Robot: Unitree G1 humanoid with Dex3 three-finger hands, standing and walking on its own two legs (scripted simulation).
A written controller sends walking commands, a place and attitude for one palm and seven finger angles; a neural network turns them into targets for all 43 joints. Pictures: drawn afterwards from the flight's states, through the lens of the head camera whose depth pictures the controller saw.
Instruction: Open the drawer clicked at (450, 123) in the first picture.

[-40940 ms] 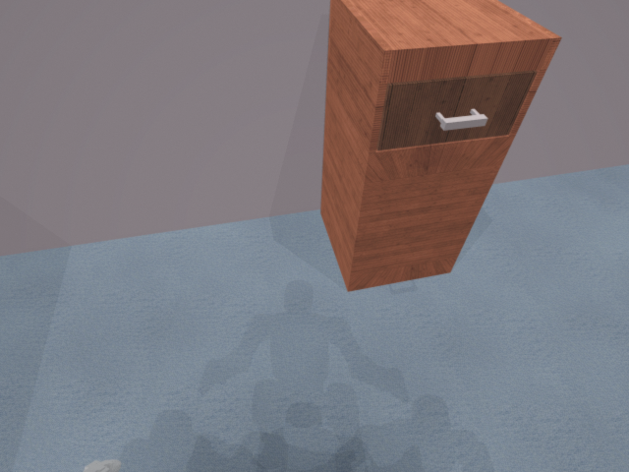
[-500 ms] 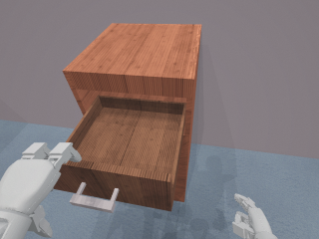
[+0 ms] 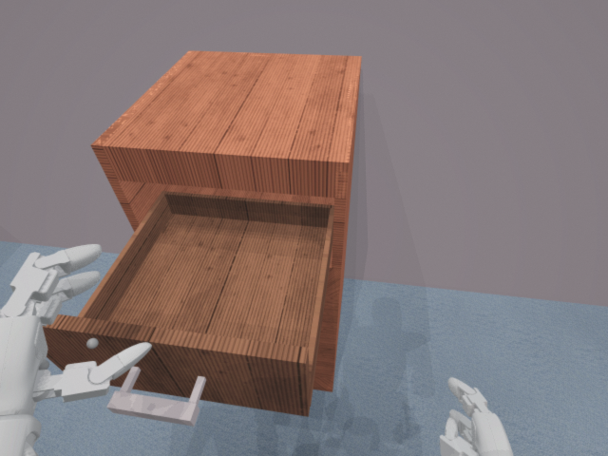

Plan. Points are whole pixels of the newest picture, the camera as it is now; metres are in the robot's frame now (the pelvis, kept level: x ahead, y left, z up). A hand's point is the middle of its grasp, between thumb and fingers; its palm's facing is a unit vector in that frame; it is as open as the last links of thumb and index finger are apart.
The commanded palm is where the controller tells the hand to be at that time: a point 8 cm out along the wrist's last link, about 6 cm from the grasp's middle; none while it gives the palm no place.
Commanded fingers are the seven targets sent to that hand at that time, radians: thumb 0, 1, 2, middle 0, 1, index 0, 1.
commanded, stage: draw the hand back to the body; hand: left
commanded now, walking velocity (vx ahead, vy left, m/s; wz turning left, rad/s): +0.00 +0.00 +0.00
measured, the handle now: (160, 393) +0.20 +0.22 -0.02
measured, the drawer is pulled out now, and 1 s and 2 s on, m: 0.29 0.29 0.29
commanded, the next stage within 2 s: step back with the hand held close in 0.50 s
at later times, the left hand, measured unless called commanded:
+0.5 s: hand (97, 350) +0.17 +0.22 +0.16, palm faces +0.39 -0.83 -0.41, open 7.6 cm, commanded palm +0.12 +0.26 +0.18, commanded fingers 0.00 0.90 0.90 -0.20 -0.30 -0.20 -0.30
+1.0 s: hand (77, 365) +0.16 +0.23 +0.15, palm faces +0.27 -0.81 -0.52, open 7.4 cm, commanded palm +0.10 +0.28 +0.18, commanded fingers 0.00 0.90 0.90 -0.20 -0.30 -0.20 -0.30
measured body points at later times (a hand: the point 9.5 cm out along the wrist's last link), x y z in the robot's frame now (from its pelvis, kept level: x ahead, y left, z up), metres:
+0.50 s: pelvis +0.00 -0.02 +0.00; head -0.02 -0.05 +0.45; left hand +0.15 +0.26 +0.18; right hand +0.19 -0.23 -0.08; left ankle -0.01 +0.11 -0.74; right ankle -0.04 -0.10 -0.74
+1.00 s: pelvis -0.03 +0.00 +0.00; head +0.00 +0.00 +0.45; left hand +0.14 +0.28 +0.18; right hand +0.15 -0.25 -0.08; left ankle -0.01 +0.11 -0.74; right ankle -0.04 -0.10 -0.74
